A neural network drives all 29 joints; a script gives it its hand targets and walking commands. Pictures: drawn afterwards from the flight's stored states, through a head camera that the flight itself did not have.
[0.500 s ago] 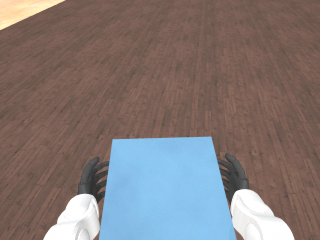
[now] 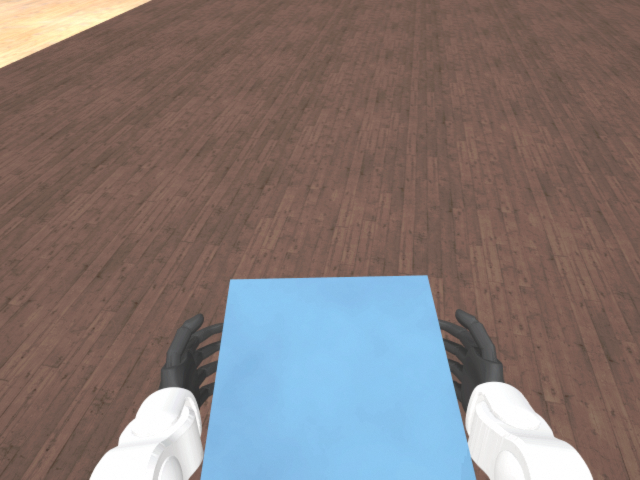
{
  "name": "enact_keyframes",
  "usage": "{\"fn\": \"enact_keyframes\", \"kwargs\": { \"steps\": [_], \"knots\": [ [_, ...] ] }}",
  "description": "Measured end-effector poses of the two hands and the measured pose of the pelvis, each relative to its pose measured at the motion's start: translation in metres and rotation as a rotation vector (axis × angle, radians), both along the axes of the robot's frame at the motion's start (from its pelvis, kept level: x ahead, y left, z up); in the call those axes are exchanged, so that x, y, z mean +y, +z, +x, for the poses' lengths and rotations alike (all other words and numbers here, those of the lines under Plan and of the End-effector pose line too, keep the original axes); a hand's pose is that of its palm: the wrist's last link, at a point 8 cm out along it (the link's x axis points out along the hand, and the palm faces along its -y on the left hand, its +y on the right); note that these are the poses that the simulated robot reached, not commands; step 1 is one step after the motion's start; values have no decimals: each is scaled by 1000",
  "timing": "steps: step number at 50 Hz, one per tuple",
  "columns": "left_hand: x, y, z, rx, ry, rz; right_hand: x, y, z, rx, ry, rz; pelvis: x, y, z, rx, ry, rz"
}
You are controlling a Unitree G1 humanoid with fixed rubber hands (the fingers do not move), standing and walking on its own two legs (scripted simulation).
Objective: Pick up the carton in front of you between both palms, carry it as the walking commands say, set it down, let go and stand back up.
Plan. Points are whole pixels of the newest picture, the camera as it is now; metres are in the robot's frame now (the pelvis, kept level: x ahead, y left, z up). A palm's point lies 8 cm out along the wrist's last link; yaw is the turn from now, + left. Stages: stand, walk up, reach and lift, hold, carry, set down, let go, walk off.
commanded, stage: carry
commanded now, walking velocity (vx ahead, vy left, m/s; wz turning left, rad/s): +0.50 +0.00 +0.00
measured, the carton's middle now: (330, 411) +0.23 +0.00 +0.03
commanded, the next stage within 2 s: none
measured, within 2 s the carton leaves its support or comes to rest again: neither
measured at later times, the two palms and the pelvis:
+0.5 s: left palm (232, 193) +0.56 +0.15 +0.10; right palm (415, 193) +0.56 -0.15 +0.10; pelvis +0.34 +0.00 +0.00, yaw +1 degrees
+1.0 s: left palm (253, 104) +0.89 +0.15 +0.10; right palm (385, 103) +0.89 -0.15 +0.10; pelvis +0.67 +0.00 +0.00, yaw +0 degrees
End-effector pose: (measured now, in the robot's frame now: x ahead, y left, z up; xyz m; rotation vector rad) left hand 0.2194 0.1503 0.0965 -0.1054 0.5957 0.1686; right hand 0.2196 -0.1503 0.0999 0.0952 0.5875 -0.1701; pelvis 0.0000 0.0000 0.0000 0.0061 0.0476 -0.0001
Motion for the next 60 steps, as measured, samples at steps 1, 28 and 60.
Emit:
{"fn": "enact_keyframes", "kwargs": {
  "steps": [1,28,60],
  "knots": [
    [4,-6,18,-1,-5,-7,4,-4,16,0,-5,-7,5,-6,16,-7,-8,5],
    [-10,-13,382,45,26,27,-10,-22,389,47,28,32,-16,-8,381,-8,33,-26],
    [23,-10,812,114,-59,-20,24,-4,795,116,-56,-20,34,20,798,13,-30,-25]
  ]
}}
